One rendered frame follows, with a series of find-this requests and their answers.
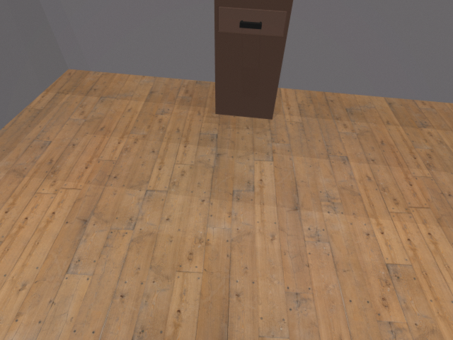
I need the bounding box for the cabinet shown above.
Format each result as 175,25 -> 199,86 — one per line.
214,0 -> 293,120

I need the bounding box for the handle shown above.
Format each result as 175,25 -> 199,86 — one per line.
239,21 -> 262,29

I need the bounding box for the drawer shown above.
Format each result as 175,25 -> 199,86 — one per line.
219,6 -> 287,36

